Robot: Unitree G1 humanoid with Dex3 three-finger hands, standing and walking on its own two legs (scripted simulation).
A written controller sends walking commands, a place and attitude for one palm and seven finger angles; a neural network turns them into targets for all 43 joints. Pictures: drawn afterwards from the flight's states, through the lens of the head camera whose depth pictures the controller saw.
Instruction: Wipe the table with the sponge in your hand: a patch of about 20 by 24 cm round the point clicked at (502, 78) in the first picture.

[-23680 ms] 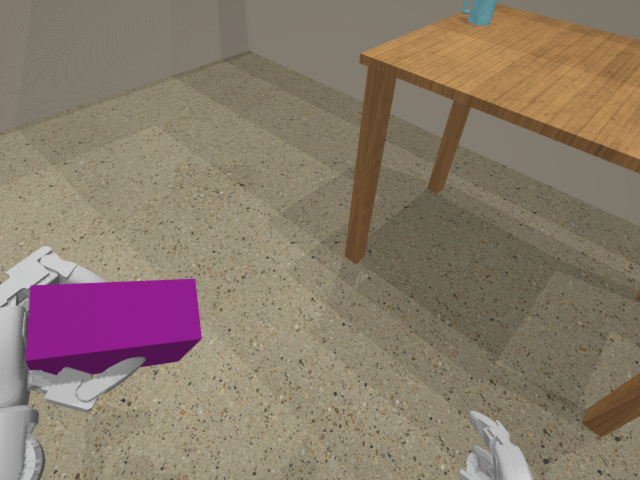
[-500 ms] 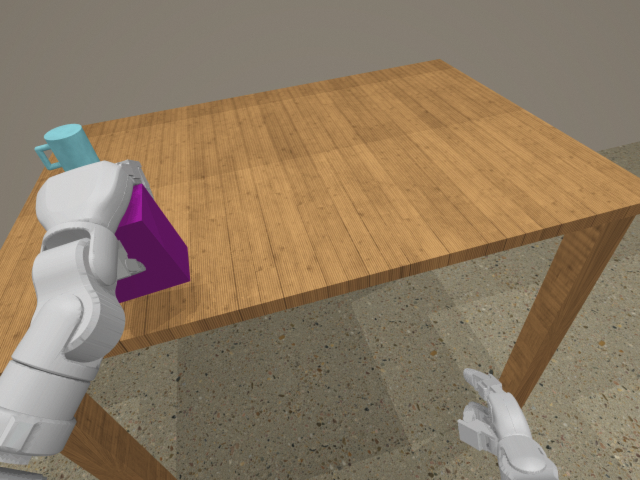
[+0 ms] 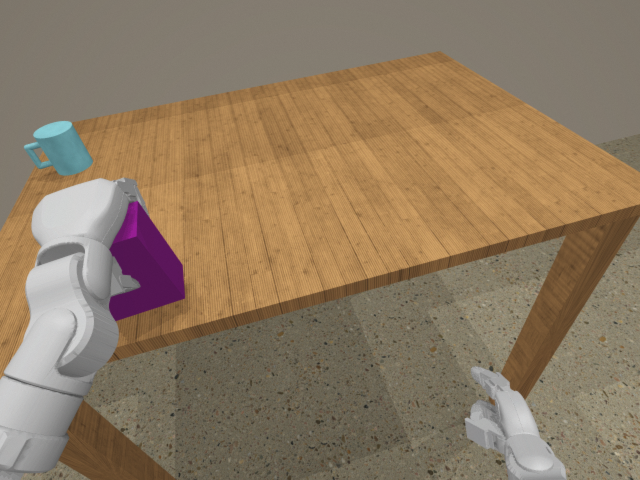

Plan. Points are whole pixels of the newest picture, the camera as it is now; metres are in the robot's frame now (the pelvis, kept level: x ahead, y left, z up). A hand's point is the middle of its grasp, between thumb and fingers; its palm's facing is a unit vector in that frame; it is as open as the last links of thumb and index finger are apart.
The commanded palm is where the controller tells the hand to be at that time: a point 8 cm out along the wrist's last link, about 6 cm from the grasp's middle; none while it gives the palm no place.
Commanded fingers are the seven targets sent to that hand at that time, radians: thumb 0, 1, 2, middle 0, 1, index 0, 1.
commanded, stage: lower the sponge onto the table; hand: left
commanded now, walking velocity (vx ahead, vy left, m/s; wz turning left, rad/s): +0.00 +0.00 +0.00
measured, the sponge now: (131, 275) +0.28 +0.30 +0.13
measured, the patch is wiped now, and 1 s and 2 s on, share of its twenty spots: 0.00 0.05 0.25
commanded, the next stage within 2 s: wipe forward along the first lane in 0.74 s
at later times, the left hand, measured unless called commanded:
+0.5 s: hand (121, 256) +0.28 +0.29 +0.17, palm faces +0.13 -0.06 -0.99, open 9.7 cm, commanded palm +0.23 +0.29 +0.25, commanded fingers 0.00 0.10 1.30 -1.20 -1.60 -1.20 -1.60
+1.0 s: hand (123, 255) +0.29 +0.30 +0.17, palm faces +0.13 -0.04 -0.99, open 9.7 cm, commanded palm +0.25 +0.30 +0.22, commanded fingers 0.00 0.10 1.30 -1.20 -1.60 -1.20 -1.60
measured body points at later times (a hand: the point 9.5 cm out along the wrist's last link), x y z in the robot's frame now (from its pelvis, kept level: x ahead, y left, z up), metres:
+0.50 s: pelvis +0.01 +0.00 +0.00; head -0.01 -0.04 +0.45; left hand +0.27 +0.29 +0.22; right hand +0.27 -0.18 -0.08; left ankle +0.01 +0.11 -0.74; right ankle +0.02 -0.08 -0.74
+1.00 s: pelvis +0.01 +0.00 +0.00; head -0.01 -0.05 +0.45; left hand +0.27 +0.29 +0.22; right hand +0.26 -0.20 -0.08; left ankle +0.01 +0.11 -0.74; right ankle +0.02 -0.08 -0.74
